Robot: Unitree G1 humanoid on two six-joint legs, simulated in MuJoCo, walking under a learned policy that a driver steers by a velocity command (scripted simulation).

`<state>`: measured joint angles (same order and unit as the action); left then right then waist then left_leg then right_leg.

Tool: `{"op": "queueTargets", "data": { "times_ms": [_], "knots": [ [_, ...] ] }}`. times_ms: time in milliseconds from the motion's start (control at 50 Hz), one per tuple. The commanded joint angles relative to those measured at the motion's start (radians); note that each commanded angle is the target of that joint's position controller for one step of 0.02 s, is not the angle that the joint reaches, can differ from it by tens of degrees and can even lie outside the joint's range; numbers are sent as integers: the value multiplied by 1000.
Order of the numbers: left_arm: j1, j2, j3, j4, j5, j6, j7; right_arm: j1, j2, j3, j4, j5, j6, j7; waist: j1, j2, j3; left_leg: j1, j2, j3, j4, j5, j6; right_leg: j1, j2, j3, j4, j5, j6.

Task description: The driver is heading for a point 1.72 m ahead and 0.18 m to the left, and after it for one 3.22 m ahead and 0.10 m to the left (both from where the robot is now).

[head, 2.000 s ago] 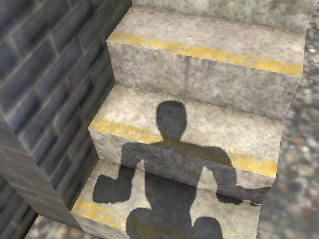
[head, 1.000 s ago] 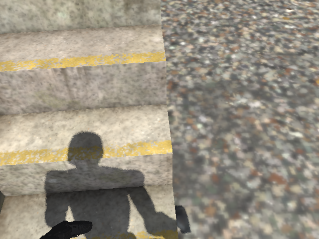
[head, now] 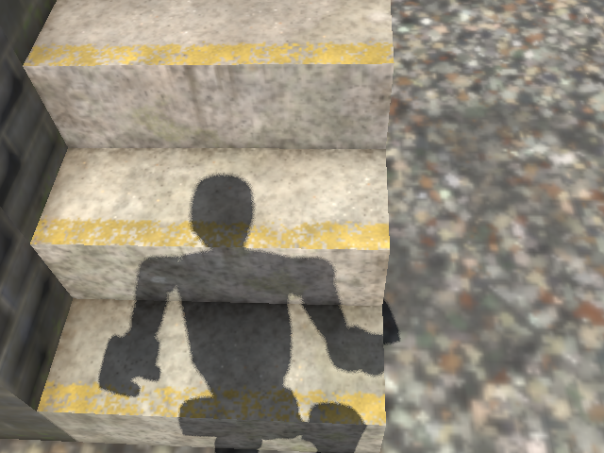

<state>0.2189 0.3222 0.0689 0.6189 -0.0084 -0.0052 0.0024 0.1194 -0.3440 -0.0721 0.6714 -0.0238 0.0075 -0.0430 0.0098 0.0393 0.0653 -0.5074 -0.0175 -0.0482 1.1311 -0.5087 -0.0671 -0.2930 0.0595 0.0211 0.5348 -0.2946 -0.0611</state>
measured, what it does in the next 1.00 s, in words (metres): steps on the spot, turning left: left foot, then right foot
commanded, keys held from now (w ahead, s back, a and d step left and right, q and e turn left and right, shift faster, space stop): w+e+shift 0.10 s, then w+q+shift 0.70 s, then w+e+shift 0.20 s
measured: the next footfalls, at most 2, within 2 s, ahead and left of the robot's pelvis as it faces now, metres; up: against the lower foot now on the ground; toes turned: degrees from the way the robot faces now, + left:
left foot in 0.52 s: +0.06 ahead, +0.12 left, +0.00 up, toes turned +1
right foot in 1.00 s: +0.18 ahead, -0.07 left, +0.00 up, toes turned +23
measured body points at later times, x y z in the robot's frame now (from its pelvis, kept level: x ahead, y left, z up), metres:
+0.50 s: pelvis +0.04 +0.02 +0.00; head +0.07 +0.03 +0.45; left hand +0.25 +0.26 -0.09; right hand +0.18 -0.26 -0.09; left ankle +0.02 +0.12 -0.73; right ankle -0.01 -0.08 -0.73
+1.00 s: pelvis +0.09 +0.03 +0.00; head +0.09 +0.05 +0.45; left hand +0.16 +0.34 -0.09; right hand +0.35 -0.15 -0.06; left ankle +0.02 +0.12 -0.73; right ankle +0.15 -0.08 -0.74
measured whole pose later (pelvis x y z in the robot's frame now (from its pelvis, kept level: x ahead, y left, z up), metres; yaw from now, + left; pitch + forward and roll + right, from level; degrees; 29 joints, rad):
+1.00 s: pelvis +0.09 +0.03 +0.00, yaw +18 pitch +1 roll +0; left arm 0.16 0.30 0.05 0.66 0.01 -0.02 0.01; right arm 0.12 -0.26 -0.01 0.61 -0.04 0.02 -0.04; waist 0.03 -0.04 0.00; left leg -0.20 -0.13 -0.26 0.53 -0.32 0.04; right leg -0.28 0.04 0.07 0.48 -0.18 0.04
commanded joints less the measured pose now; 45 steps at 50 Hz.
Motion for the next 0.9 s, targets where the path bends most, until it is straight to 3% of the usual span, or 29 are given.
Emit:
{"op": "queueTargets", "data": {
  "times_ms": [20,100,160,240,280,320,340,420,480,500,520,540,560,580,600,640,660,700,740,780,800,840,900],
  "knots": [
    [-64,167,51,-104,-33,8,26,-69,-84,-22,-95,0,-24,2,-17,-78,-173,-216,19,-76,55,103,-30,280,-263,342,-154,679,-171],
    [-45,175,55,-111,-17,24,38,-37,-55,-14,-74,11,-23,2,-17,-134,-174,-168,-35,-70,-51,189,-49,230,-203,348,-149,635,-150],
    [-60,125,30,-112,3,34,48,-4,-56,-11,-38,19,-11,-1,0,-164,-200,-123,3,-29,-117,249,-68,237,-215,284,-122,676,-128],
    [-86,19,-23,-87,39,28,35,-10,-4,10,-29,23,-14,19,13,-185,-184,77,69,6,-290,276,-51,139,-198,209,-131,652,-110],
    [-83,51,-18,-72,50,24,24,-26,-30,5,-40,34,-18,25,34,-204,-142,123,64,33,-344,236,-27,125,-220,213,-146,625,-130],
    [-85,109,2,-70,43,33,25,-47,-81,-8,-70,49,-21,25,49,-203,-88,58,52,50,-354,137,-5,166,-259,251,-136,614,-168],
    [-81,123,9,-65,36,38,30,-41,-88,-10,-78,54,-25,28,52,-186,-77,30,50,44,-355,98,2,197,-283,270,-127,633,-186],
    [-107,115,18,-70,21,56,49,14,-53,-2,-86,59,-29,45,35,-144,-101,-5,46,57,-391,46,16,307,-337,279,-79,796,-206],
    [-145,104,24,-79,6,58,54,89,-41,-5,-75,60,-26,56,-7,-139,-142,108,13,92,-551,156,48,295,-310,194,-1,851,-159],
    [-149,101,26,-77,-5,54,56,129,-52,-12,-69,52,-32,53,-39,-126,-162,204,-3,80,-669,292,78,253,-267,138,72,828,-113],
    [-148,83,24,-91,4,37,55,187,-118,-36,-72,38,-43,44,-63,-18,-209,398,69,-100,-723,592,150,95,-168,58,260,644,-28],
    [-199,6,2,-147,61,21,49,226,-250,-68,-83,23,-55,36,-43,250,-216,601,336,-499,-724,1092,334,-275,25,-37,552,-152,90],
    [-219,27,2,-143,59,0,38,258,-193,-52,-77,-6,-57,32,-79,191,-257,611,407,-572,-750,1179,460,-355,61,93,701,-426,116],
    [-182,55,9,-127,37,-7,25,204,-159,-46,-82,3,-62,31,-43,91,-210,595,358,-472,-727,1154,428,-379,21,127,773,-370,130],
    [-182,59,12,-111,30,-13,21,146,-138,-46,-89,19,-50,21,-27,37,-189,589,281,-378,-721,1097,362,-400,3,121,747,-286,138],
    [-215,55,18,-115,31,-15,26,89,-132,-44,-107,56,-23,2,-16,6,-176,574,207,-329,-730,1018,293,-396,-11,109,639,-178,157],
    [-216,42,14,-113,27,-17,26,86,-144,-49,-113,56,-14,-5,-14,13,-180,550,186,-327,-734,1012,284,-366,10,93,609,-145,167],
    [-228,22,3,-110,27,-21,26,98,-148,-50,-119,38,-5,-21,-21,28,-186,537,173,-346,-742,956,273,-344,39,81,504,-101,174],
    [-233,29,4,-105,23,-17,28,102,-175,-56,-123,39,1,-28,-18,46,-178,503,172,-387,-732,930,263,-319,62,88,419,-74,177],
    [-220,41,6,-97,20,-12,28,92,-175,-56,-127,44,5,-32,-11,77,-182,472,164,-420,-721,874,252,-290,70,107,363,-47,180],
    [-220,43,6,-91,19,-12,29,80,-169,-54,-131,44,9,-34,-8,93,-178,444,149,-428,-716,838,240,-267,77,110,327,-27,178],
    [-174,60,4,-64,24,-10,29,47,-139,-37,-138,21,15,-30,-10,131,-201,410,149,-375,-695,810,225,-192,43,81,279,5,178],
    [-182,49,-3,-61,23,-16,18,57,-77,0,-125,-2,20,-15,-42,151,-195,333,153,-339,-681,801,233,-54,-12,30,199,6,160]
  ]
}}
Keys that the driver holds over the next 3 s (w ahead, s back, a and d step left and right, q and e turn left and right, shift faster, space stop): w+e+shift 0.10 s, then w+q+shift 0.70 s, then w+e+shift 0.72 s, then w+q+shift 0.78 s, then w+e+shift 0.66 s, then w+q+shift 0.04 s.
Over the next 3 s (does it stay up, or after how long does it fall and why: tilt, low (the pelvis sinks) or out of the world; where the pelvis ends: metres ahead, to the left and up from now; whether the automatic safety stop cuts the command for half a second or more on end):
stays up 0.35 -0.16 0.01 its command is cut before an obstacle from the start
